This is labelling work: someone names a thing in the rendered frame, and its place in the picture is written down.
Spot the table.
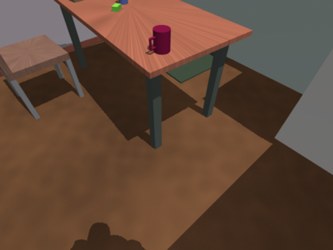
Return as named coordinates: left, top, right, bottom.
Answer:
left=54, top=0, right=253, bottom=149

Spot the chair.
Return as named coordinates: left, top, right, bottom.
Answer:
left=0, top=35, right=84, bottom=119

